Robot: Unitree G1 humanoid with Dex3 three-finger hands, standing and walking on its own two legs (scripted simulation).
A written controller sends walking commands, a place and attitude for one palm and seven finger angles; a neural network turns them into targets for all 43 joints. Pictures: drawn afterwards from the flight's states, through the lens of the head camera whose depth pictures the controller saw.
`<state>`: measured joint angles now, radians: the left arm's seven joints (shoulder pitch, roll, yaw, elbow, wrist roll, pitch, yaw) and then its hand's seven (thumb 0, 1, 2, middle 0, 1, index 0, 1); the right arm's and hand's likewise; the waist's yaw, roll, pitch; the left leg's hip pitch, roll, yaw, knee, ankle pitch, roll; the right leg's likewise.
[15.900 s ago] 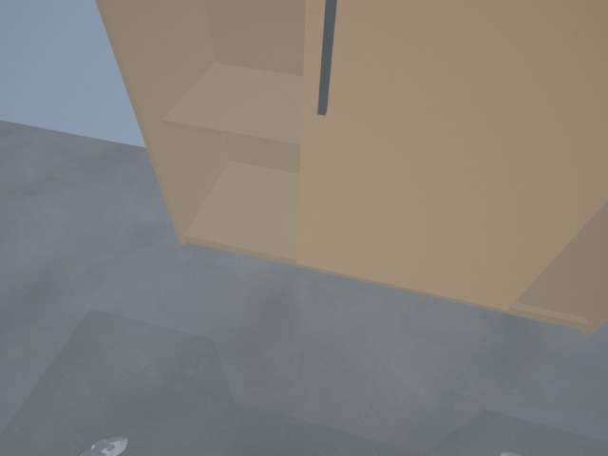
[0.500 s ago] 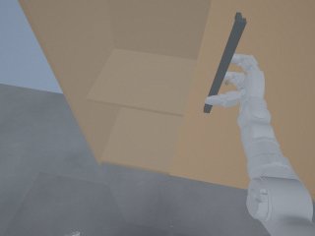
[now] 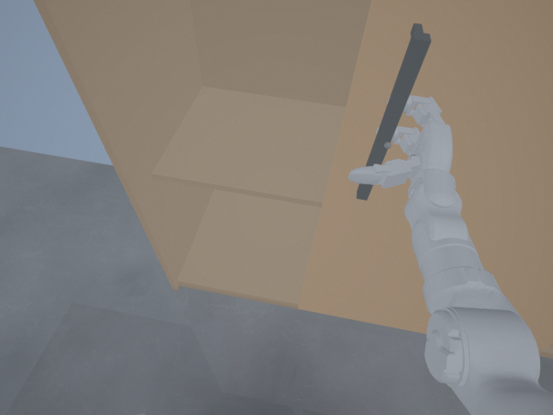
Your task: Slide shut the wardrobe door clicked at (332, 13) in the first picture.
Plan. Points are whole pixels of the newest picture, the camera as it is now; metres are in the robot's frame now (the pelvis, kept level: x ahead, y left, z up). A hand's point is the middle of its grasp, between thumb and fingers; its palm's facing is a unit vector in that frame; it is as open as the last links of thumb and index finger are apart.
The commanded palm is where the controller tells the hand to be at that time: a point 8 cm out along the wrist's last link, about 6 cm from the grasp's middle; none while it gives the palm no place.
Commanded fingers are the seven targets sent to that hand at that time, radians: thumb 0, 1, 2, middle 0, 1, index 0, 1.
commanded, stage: slide the fingers in behind the handle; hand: right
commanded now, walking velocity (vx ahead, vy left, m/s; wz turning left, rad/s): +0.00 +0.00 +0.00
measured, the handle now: (384, 126) +0.52 -0.08 +0.15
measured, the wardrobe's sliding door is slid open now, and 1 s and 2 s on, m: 0.46 0.46 0.46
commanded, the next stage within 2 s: grip the handle and tug to test in 0.34 s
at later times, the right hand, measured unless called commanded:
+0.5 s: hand (384, 146) +0.47 -0.08 +0.15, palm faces +0.01 +1.00 +0.01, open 14.0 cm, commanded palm +0.45 -0.13 +0.15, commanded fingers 0.00 0.31 -0.38 0.32 1.23 0.32 1.23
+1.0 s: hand (394, 146) +0.47 -0.09 +0.16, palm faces +0.03 +1.00 +0.00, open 7.5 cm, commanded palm +0.44 -0.14 +0.15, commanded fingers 0.00 -0.85 -0.88 0.44 1.39 0.44 1.39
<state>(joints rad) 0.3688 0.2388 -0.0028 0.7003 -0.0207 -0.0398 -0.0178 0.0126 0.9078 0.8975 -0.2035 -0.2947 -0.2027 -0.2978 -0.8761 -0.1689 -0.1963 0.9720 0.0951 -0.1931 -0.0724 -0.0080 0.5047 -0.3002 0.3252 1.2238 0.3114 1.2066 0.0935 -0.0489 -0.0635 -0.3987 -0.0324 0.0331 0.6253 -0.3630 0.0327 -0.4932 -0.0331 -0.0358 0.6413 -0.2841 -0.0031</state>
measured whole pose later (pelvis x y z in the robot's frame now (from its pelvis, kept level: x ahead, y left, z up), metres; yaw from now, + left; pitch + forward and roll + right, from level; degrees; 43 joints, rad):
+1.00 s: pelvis +0.00 +0.00 +0.00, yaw +0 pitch +8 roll +1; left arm 0.39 0.25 0.01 0.69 -0.02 -0.04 -0.02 0.01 0.91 0.90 -0.20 -0.29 -0.20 -0.30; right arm -0.83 -0.18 -0.19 0.91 0.10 -0.19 -0.06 0.01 -0.41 -0.69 0.41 1.33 0.40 1.33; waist 0.09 -0.05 -0.07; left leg -0.39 -0.04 0.03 0.61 -0.36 0.03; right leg -0.49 -0.04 -0.04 0.64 -0.29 0.00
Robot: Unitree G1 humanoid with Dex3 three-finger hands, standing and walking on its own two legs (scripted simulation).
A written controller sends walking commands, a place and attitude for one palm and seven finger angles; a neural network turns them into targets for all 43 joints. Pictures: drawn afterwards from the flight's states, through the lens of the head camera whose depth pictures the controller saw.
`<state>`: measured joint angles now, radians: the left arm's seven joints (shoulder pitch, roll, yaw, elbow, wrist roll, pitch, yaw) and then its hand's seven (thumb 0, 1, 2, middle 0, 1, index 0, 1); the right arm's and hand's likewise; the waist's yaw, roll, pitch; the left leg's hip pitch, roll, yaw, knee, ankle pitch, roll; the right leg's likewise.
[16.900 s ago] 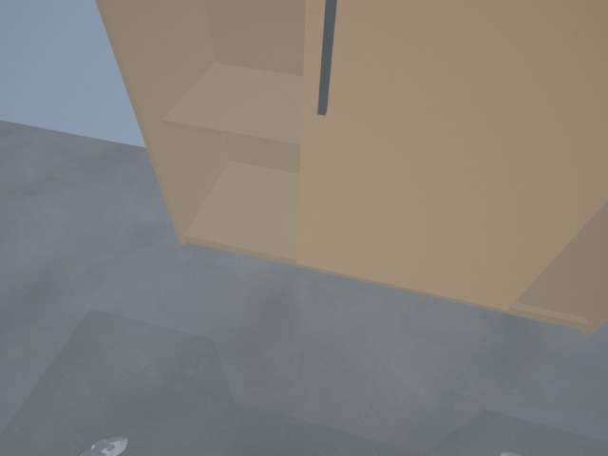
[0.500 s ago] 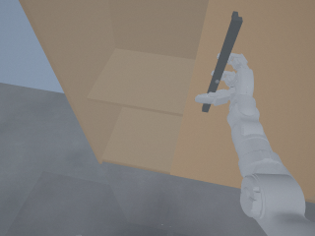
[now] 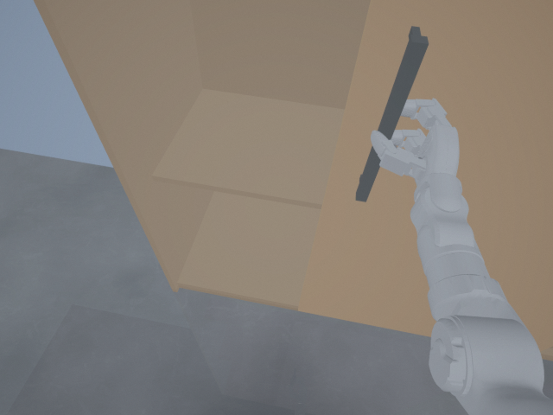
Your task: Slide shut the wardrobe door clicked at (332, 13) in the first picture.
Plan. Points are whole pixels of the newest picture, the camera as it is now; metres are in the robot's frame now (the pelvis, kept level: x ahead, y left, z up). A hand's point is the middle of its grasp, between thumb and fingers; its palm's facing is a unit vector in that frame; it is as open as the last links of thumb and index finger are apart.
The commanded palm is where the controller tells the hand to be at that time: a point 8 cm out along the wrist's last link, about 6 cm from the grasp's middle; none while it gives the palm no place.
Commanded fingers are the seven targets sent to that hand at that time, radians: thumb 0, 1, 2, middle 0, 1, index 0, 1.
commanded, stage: grip the handle and tug to test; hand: right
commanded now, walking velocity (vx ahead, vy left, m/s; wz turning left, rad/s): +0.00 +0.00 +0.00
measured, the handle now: (383, 128) +0.52 -0.08 +0.15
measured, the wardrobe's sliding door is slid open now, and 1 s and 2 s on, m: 0.46 0.46 0.40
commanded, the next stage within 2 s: tug the door sideways, standing still in 0.86 s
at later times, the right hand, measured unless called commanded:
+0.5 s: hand (390, 150) +0.46 -0.09 +0.16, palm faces +0.04 +1.00 +0.00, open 7.4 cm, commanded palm +0.43 -0.13 +0.15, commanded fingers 0.00 -0.90 -0.90 0.45 1.40 0.45 1.40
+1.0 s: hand (388, 155) +0.45 -0.08 +0.15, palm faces +0.04 +1.00 +0.01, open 6.8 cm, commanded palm +0.43 -0.12 +0.15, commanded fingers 0.00 -0.90 -0.90 0.45 1.40 0.45 1.40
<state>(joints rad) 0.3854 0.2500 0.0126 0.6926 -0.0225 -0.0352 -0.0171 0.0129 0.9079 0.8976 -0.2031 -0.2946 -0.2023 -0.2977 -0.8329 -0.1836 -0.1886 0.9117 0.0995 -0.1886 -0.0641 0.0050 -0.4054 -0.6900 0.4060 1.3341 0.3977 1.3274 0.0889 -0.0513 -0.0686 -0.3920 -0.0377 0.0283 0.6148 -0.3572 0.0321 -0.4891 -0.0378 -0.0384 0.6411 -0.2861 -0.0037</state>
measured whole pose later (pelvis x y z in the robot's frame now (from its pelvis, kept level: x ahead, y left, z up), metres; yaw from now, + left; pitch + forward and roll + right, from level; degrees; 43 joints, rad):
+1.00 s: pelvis +0.02 +0.00 +0.00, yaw +1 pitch +7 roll +0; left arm 0.32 0.24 0.01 0.64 -0.03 -0.03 -0.03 0.01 0.91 0.90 -0.20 -0.29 -0.20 -0.30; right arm -0.61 -0.11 -0.13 0.57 0.12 -0.04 -0.10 0.01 -0.71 -0.81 0.21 1.23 0.19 1.21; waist 0.05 -0.05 -0.09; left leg -0.31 -0.03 0.01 0.57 -0.37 0.03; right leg -0.40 -0.03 -0.05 0.60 -0.30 0.00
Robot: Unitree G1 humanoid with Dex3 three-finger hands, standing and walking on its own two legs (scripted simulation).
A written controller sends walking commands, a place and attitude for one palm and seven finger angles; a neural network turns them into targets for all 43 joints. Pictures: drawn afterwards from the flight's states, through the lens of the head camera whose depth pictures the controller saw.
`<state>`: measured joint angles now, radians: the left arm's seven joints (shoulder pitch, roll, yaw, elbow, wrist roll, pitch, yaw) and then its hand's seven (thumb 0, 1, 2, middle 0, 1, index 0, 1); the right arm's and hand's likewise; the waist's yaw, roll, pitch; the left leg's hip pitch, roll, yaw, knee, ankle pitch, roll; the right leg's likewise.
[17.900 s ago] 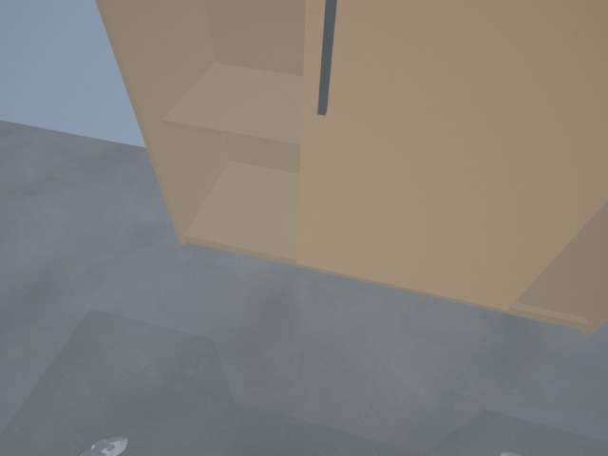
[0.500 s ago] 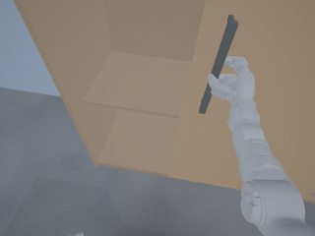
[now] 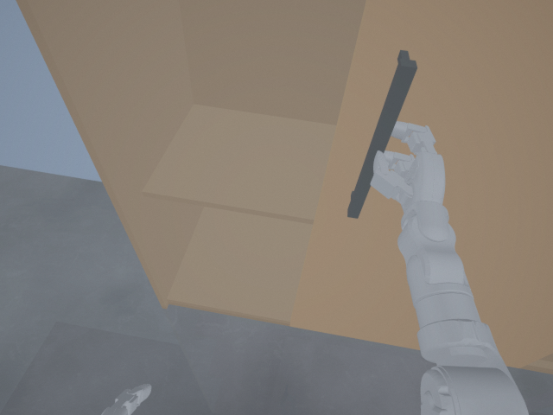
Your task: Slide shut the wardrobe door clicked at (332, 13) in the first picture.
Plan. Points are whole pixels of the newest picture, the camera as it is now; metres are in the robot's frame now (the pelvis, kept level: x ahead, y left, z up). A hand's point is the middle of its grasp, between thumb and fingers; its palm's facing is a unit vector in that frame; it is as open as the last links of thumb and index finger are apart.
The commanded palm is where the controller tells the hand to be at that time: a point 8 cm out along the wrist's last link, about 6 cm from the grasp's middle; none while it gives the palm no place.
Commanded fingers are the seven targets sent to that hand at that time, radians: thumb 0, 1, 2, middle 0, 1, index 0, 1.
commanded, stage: tug the door sideways, standing still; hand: right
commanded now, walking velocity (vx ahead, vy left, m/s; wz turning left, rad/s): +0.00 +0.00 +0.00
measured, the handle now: (374, 147) +0.50 -0.09 +0.14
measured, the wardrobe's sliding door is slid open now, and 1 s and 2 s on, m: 0.46 0.40 0.30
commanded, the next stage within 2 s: step sideways, sliding the door along in 0.60 s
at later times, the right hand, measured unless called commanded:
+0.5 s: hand (370, 171) +0.43 -0.07 +0.15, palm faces +0.11 +0.99 -0.04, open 6.9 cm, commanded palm +0.42 -0.06 +0.14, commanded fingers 0.00 -0.90 -0.90 0.45 1.40 0.45 1.40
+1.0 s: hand (347, 166) +0.44 -0.04 +0.15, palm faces -0.06 +0.98 -0.16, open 7.0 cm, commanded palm +0.43 -0.08 +0.15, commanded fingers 0.00 -0.90 -0.90 0.45 1.40 0.45 1.40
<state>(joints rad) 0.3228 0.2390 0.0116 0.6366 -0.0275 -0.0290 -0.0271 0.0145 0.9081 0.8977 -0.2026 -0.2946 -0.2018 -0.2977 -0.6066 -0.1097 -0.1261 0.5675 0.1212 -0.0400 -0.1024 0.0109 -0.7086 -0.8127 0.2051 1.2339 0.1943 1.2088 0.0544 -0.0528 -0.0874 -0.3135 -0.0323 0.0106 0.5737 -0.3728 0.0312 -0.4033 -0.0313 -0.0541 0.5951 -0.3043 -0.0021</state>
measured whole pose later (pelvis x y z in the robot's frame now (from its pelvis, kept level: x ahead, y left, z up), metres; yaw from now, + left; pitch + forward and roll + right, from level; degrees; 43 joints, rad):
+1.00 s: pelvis -0.03 +0.01 -0.01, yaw -1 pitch +1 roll +0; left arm 0.29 0.23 0.00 0.74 -0.04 -0.02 0.08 0.01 0.91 0.90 -0.20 -0.29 -0.20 -0.30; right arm -0.92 -0.15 0.00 0.93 0.11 -0.16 -0.07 -0.01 -0.61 -0.83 0.33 1.32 0.21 1.31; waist 0.04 -0.10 0.08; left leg -0.30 -0.06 0.03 0.70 -0.39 0.05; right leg -0.39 -0.05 -0.03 0.73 -0.35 0.00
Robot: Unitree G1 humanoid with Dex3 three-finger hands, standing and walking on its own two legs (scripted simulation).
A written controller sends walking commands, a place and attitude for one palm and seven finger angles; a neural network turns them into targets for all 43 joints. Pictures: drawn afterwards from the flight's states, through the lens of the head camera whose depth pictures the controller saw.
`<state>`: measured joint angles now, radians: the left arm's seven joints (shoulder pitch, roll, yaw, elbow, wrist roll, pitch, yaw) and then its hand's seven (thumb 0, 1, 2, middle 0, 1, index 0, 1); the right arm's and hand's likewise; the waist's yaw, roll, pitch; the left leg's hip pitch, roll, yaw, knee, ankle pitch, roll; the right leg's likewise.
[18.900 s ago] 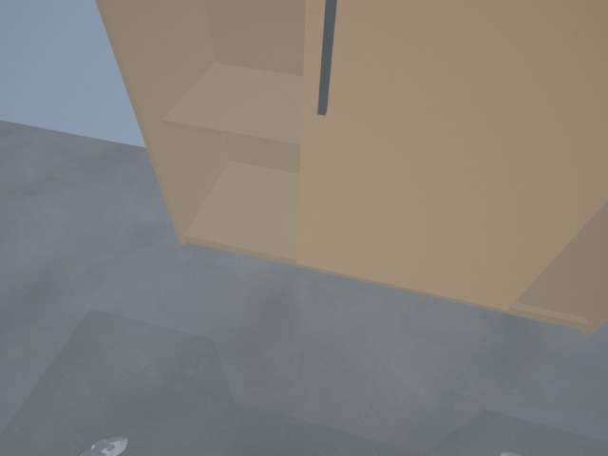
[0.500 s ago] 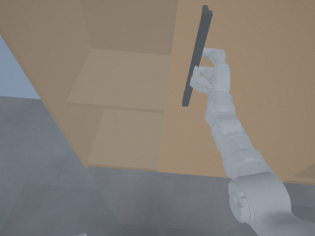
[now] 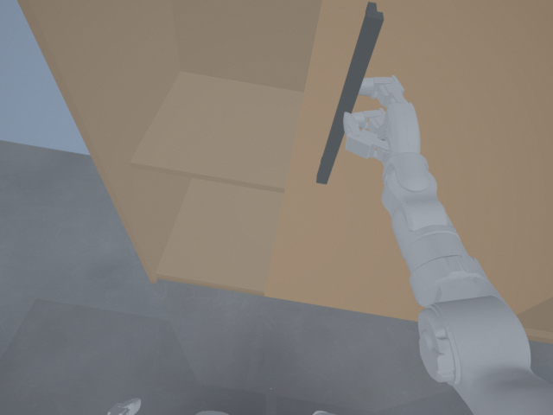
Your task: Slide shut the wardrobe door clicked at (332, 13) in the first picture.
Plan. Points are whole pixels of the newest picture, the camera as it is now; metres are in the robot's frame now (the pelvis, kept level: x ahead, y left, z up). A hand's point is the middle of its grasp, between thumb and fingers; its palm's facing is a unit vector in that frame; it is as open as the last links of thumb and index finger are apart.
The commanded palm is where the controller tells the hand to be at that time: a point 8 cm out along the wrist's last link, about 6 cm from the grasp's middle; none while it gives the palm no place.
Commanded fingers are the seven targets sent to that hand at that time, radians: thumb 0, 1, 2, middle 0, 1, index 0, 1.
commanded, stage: step sideways, sliding the door along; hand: right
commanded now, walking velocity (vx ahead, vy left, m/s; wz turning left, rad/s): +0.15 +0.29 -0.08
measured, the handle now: (342, 108) +0.53 -0.03 +0.16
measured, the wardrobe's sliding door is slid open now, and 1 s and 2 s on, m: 0.40 0.30 0.00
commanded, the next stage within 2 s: none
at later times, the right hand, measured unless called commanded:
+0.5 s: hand (328, 133) +0.47 -0.01 +0.16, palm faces -0.04 +0.99 -0.17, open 7.2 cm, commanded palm +0.46 +0.00 +0.16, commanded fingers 0.00 -0.90 -0.90 0.45 1.40 0.45 1.40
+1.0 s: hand (263, 128) +0.46 +0.08 +0.15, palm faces +0.25 +0.96 -0.14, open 6.6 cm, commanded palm +0.44 +0.11 +0.15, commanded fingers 0.00 -0.90 -0.90 0.45 1.40 0.45 1.40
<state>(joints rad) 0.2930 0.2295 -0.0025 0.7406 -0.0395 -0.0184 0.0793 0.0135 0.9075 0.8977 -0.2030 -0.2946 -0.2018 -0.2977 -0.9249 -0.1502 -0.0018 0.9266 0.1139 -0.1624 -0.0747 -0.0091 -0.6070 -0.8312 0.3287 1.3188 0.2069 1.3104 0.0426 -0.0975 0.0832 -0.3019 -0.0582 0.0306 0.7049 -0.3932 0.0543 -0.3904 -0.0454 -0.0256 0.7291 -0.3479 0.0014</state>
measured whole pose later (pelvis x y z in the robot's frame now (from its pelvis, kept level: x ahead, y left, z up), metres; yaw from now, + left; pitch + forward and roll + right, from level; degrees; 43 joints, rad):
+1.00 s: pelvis +0.07 +0.28 +0.00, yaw -9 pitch -3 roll +2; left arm 0.06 0.20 0.04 0.57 -0.06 -0.05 -0.04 0.01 0.91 0.90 -0.20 -0.29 -0.20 -0.30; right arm -0.65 -0.18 0.07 0.24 0.06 -0.10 -0.14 -0.02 -0.81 -0.90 0.23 1.38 0.10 1.18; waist -0.14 -0.07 0.32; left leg -0.26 0.03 -0.01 0.65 -0.33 -0.02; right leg -0.28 -0.25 0.02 0.67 -0.32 0.16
